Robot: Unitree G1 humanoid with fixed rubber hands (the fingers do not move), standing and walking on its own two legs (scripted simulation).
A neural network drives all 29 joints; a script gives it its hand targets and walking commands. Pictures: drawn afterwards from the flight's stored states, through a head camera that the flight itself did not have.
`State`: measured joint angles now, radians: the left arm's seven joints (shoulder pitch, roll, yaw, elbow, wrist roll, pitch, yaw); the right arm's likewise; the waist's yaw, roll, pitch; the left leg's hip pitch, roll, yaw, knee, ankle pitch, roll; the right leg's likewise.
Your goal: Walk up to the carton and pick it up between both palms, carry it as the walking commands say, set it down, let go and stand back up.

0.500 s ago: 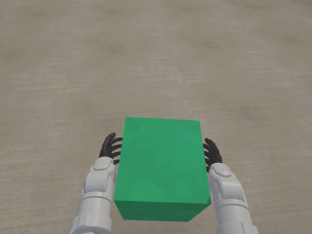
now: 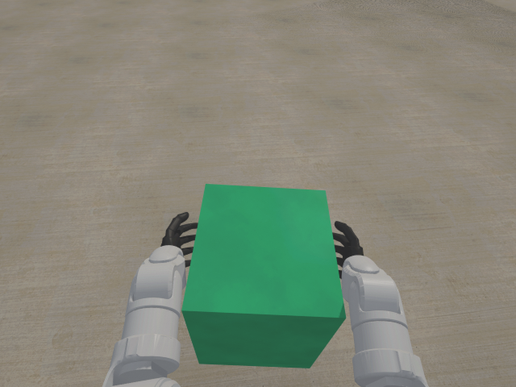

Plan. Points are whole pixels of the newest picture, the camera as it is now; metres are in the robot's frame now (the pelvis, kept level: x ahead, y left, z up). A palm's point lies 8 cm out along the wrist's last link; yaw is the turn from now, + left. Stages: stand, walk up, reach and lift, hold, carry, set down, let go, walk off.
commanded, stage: reach and lift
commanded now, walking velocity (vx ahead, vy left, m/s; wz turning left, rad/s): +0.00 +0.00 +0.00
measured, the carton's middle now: (260, 280) +0.30 +0.01 -0.01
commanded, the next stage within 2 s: hold in 1.02 s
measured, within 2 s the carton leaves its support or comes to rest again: neither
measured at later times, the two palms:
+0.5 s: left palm (173, 255) +0.31 +0.15 +0.05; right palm (352, 266) +0.30 -0.14 +0.04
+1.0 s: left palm (171, 264) +0.29 +0.15 +0.05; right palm (353, 272) +0.29 -0.14 +0.04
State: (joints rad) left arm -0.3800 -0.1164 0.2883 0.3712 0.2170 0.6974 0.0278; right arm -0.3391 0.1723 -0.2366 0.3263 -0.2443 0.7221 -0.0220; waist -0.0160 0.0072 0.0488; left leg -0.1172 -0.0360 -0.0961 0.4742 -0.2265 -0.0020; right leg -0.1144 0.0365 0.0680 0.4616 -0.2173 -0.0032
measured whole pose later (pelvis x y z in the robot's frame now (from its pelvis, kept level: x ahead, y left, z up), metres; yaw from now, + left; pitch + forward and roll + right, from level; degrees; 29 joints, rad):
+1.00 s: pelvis +0.01 +0.00 +0.00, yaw +0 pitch -7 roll +0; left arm -0.24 -0.15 0.22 0.22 0.21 0.74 0.03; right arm -0.20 0.14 -0.14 0.20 -0.20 0.76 -0.02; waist 0.00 0.02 0.02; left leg -0.09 -0.03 -0.09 0.43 -0.22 0.00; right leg -0.09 0.04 0.08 0.42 -0.21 0.00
